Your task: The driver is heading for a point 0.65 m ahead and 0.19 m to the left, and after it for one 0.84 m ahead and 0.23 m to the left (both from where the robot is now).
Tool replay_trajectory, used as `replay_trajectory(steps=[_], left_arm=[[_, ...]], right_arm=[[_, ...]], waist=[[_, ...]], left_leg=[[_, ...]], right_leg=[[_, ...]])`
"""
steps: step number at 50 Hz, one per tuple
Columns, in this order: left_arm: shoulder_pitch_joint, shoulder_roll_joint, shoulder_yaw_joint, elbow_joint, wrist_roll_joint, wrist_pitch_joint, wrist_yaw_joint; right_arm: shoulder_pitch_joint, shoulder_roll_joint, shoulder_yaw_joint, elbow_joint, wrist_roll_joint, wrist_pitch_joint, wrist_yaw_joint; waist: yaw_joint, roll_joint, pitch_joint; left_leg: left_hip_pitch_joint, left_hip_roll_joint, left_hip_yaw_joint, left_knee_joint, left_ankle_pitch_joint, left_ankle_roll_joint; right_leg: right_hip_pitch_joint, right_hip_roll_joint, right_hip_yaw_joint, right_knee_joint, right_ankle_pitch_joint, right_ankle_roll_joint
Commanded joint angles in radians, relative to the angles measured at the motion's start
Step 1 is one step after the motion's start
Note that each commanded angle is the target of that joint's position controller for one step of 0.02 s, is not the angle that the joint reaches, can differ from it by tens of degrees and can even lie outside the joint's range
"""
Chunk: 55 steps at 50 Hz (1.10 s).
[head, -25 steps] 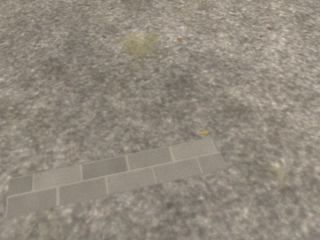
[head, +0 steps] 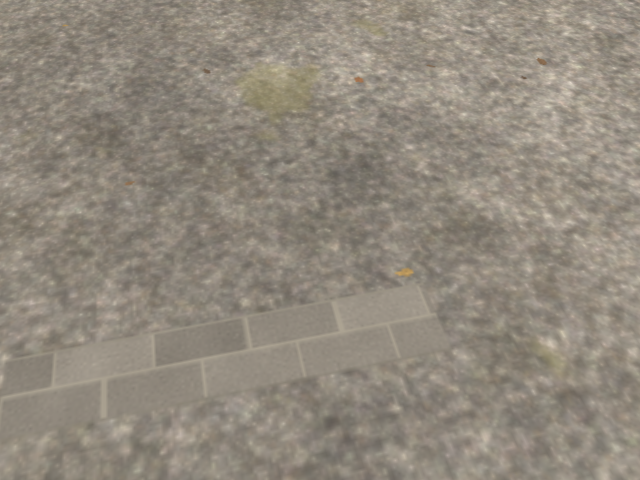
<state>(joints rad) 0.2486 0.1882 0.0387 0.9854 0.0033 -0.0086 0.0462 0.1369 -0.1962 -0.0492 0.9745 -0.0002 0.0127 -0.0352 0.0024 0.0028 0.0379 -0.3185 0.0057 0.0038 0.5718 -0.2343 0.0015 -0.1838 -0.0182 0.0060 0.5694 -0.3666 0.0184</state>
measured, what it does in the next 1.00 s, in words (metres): walks ahead: right foot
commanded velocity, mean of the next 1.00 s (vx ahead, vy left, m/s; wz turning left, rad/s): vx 0.33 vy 0.00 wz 0.07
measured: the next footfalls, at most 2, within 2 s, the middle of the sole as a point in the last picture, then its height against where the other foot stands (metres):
right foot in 0.80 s outside the picture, level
left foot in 1.38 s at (271, 394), level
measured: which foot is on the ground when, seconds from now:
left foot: down 0.00-0.80, up 0.82-1.00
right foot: down 0.00-0.34, up 0.36-0.78, down 0.80-1.00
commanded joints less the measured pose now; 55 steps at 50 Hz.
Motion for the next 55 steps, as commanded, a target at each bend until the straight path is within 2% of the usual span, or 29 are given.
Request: replay_trajectory(steps=[1,5,7,9,12,14,16,17,18,19,20,21,23,24,26,30,36,38,39,40,41,42,43,44,45,47,49,51,55], left_arm=[[0.051,0.093,0.017,-0.011,0.0,-0.006,0.003],[0.056,0.089,0.014,0.008,0.001,-0.005,0.004],[0.088,0.098,0.018,0.029,-0.007,-0.002,0.004],[0.086,0.122,0.025,0.015,-0.017,-0.008,0.008],[0.161,0.165,0.038,0.031,-0.03,-0.043,0.002],[0.133,0.187,0.045,0.026,-0.033,-0.06,-0.005],[0.053,0.159,0.036,0.002,-0.034,-0.067,-0.016],[-0.004,0.151,0.033,-0.021,-0.033,-0.071,-0.02],[-0.041,0.101,0.021,-0.059,-0.035,-0.083,-0.018],[-0.051,0.087,0.019,-0.088,-0.032,-0.1,-0.015],[-0.055,0.12,0.029,-0.092,-0.047,-0.11,-0.022],[-0.042,0.112,0.027,-0.081,-0.054,-0.115,-0.033],[-0.058,0.117,0.037,-0.076,-0.041,-0.115,-0.037],[-0.062,0.122,0.043,-0.078,-0.036,-0.109,-0.04],[-0.082,0.098,0.042,-0.084,-0.029,-0.096,-0.047],[-0.263,0.052,0.016,-0.153,-0.024,-0.088,-0.055],[-0.378,0.108,0.014,-0.205,-0.034,-0.089,-0.083],[-0.313,0.149,0.032,-0.201,-0.03,-0.096,-0.086],[-0.194,0.183,0.051,-0.17,-0.03,-0.097,-0.082],[0.004,0.233,0.077,-0.115,-0.033,-0.096,-0.073],[0.171,0.322,0.098,-0.085,-0.011,-0.093,-0.059],[0.19,0.329,0.087,-0.079,-0.001,-0.093,-0.069],[0.121,0.236,0.063,-0.088,-0.008,-0.098,-0.07],[0.026,0.19,0.048,-0.102,-0.015,-0.103,-0.068],[-0.055,0.163,0.039,-0.112,-0.009,-0.11,-0.07],[-0.11,0.112,0.028,-0.098,0.012,-0.119,-0.076],[-0.096,0.106,0.029,-0.075,0.011,-0.123,-0.072],[-0.078,0.136,0.036,-0.061,0.014,-0.125,-0.06],[-0.03,0.164,0.041,-0.048,0.021,-0.117,-0.034]], right_arm=[[-0.005,-0.098,-0.018,-0.025,0.001,-0.006,-0.005],[-0.011,-0.096,-0.017,-0.005,0.001,-0.004,-0.006],[0.02,-0.099,-0.02,0.022,0.01,0.0,-0.005],[0.004,-0.112,-0.024,0.017,0.016,-0.011,-0.005],[-0.046,-0.071,-0.018,-0.004,0.025,-0.063,0.013],[-0.049,-0.055,-0.015,-0.011,0.032,-0.091,0.03],[0.078,-0.059,-0.02,0.034,0.039,-0.105,0.04],[0.193,-0.09,-0.033,0.075,0.033,-0.108,0.04],[0.319,-0.188,-0.062,0.108,0.03,-0.112,0.041],[0.433,-0.244,-0.068,0.126,0.02,-0.119,0.055],[0.356,-0.171,-0.037,0.11,0.005,-0.129,0.056],[0.287,-0.132,-0.023,0.084,0.004,-0.134,0.057],[0.223,-0.108,-0.006,0.059,0.004,-0.131,0.06],[0.23,-0.086,0.004,0.063,0.001,-0.124,0.058],[0.276,-0.085,0.011,0.074,0.0,-0.112,0.045],[0.292,-0.151,0.003,0.063,-0.002,-0.1,0.018],[0.335,-0.172,-0.015,0.082,0.022,-0.097,0.015],[0.315,-0.188,-0.022,0.074,0.019,-0.089,0.017],[0.294,-0.19,-0.022,0.066,0.015,-0.083,0.019],[0.272,-0.174,-0.015,0.048,0.006,-0.078,0.02],[0.311,-0.109,0.005,0.016,-0.008,-0.08,0.024],[0.412,-0.002,0.031,0.023,0.017,-0.101,0.028],[0.328,-0.118,-0.001,0.018,0.048,-0.116,0.028],[0.243,-0.156,-0.013,-0.013,0.058,-0.122,0.025],[0.206,-0.151,-0.018,-0.02,0.048,-0.121,0.015],[0.235,-0.111,-0.029,-0.014,0.037,-0.094,0.012],[0.239,-0.081,-0.032,-0.02,0.042,-0.068,0.014],[0.182,-0.09,-0.039,-0.051,0.037,-0.052,0.012],[0.077,-0.099,-0.044,-0.1,0.025,-0.057,0.029]], waist=[[-0.001,-0.006,-0.036],[-0.001,-0.006,-0.027],[-0.001,-0.023,-0.023],[0.006,-0.039,0.062],[0.036,-0.135,0.124],[0.016,-0.191,0.152],[-0.059,-0.158,0.127],[-0.107,-0.099,0.093],[-0.14,0.145,0.049],[-0.165,0.327,-0.026],[-0.107,0.189,-0.002],[-0.075,0.119,0.025],[-0.041,0.041,0.042],[-0.034,0.059,0.037],[-0.036,0.074,0.032],[-0.063,0.068,0.068],[-0.057,0.083,0.102],[-0.001,0.095,0.049],[0.066,0.104,-0.025],[0.154,0.095,-0.144],[0.168,-0.07,-0.311],[0.111,-0.308,-0.461],[0.115,-0.213,-0.325],[0.091,-0.157,-0.183],[0.053,-0.077,-0.125],[-0.01,-0.099,-0.079],[-0.027,-0.097,-0.05],[-0.031,-0.074,-0.013],[-0.015,-0.043,0.018]], left_leg=[[0.131,0.03,-0.031,-0.067,0.202,0.046],[0.132,0.029,-0.03,-0.076,0.182,0.044],[0.114,-0.007,0.002,-0.063,-0.157,0.05],[0.005,-0.016,0.002,-0.051,-0.404,0.061],[-0.127,-0.032,0.051,0.096,-0.27,0.049],[-0.14,-0.011,0.049,0.164,-0.164,0.071],[0.05,-0.019,0.056,0.018,-0.161,0.097],[0.208,-0.003,-0.001,-0.055,-0.124,0.11],[0.361,0.141,-0.299,-0.212,-0.204,0.191],[0.499,0.345,-0.712,-0.383,-0.18,0.316],[0.479,0.381,-0.725,-0.375,-0.167,0.312],[0.445,0.348,-0.6,-0.358,-0.123,0.279],[0.378,0.281,-0.397,-0.385,-0.004,0.221],[0.349,0.245,-0.316,-0.4,0.07,0.198],[0.338,0.209,-0.22,-0.42,0.184,0.188],[0.246,0.187,-0.124,-0.461,0.219,0.186],[0.319,0.25,-0.088,-0.445,0.251,0.169],[0.347,0.255,-0.088,-0.334,0.499,0.15],[0.326,0.227,-0.067,-0.194,0.664,0.131],[0.208,0.173,-0.039,0.032,0.663,0.099],[-0.082,0.068,0.012,0.399,0.302,0.054],[-0.3,-0.064,-0.084,0.676,-0.332,0.029],[-0.388,-0.01,-0.159,0.788,-0.298,0.042],[-0.424,0.043,-0.124,0.792,-0.198,0.059],[-0.372,0.092,-0.111,0.752,-0.101,0.063],[-0.264,0.142,-0.122,0.677,-0.014,0.07],[-0.255,0.151,-0.115,0.644,0.002,0.073],[-0.328,0.153,-0.124,0.603,0.068,0.064],[-0.434,0.134,-0.136,0.424,0.244,0.04]], right_leg=[[-0.102,-0.013,0.009,-0.115,0.182,-0.024],[-0.102,-0.011,0.005,-0.125,0.164,-0.023],[-0.115,0.0,0.003,-0.143,-0.111,-0.05],[-0.161,-0.033,0.058,-0.18,-0.353,-0.098],[-0.097,-0.176,0.273,-0.294,-0.451,-0.186],[-0.101,-0.275,0.4,-0.343,-0.397,-0.235],[-0.171,-0.212,0.289,-0.253,-0.245,-0.186],[-0.247,-0.14,0.187,-0.12,-0.075,-0.141],[-0.402,0.008,-0.009,0.217,0.078,-0.06],[-0.567,0.075,0.0,0.531,-0.139,-0.029],[-0.655,0.019,0.091,0.686,-0.154,-0.055],[-0.681,-0.024,0.094,0.737,-0.073,-0.083],[-0.666,-0.094,0.071,0.653,0.091,-0.104],[-0.62,-0.107,0.054,0.599,0.132,-0.097],[-0.594,-0.105,0.014,0.504,0.175,-0.068],[-0.523,-0.071,-0.03,0.189,0.316,-0.024],[-0.432,-0.046,-0.026,-0.005,0.363,-0.067],[-0.294,-0.008,-0.04,-0.03,0.308,-0.095],[-0.132,0.023,-0.058,-0.031,0.284,-0.115],[0.142,0.006,-0.031,-0.013,0.273,-0.143],[0.487,-0.235,0.27,-0.034,0.135,-0.215],[0.626,-0.417,0.729,-0.244,-0.075,-0.322],[0.505,-0.379,0.691,-0.305,-0.14,-0.27],[0.344,-0.356,0.516,-0.317,-0.09,-0.223],[0.193,-0.324,0.394,-0.342,0.026,-0.199],[0.029,-0.256,0.203,-0.395,0.154,-0.169],[-0.019,-0.236,0.105,-0.433,0.218,-0.176],[-0.027,-0.239,0.042,-0.458,0.267,-0.185],[0.036,-0.238,-0.054,-0.471,0.343,-0.184]])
